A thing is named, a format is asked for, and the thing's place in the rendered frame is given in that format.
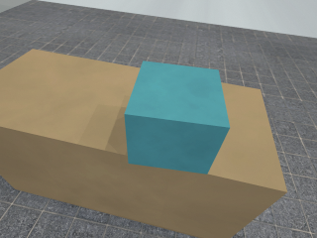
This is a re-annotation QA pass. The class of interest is pedestal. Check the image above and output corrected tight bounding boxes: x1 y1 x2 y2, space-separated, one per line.
0 49 287 238

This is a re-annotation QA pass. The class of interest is carton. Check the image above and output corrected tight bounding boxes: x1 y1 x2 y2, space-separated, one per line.
124 60 231 175

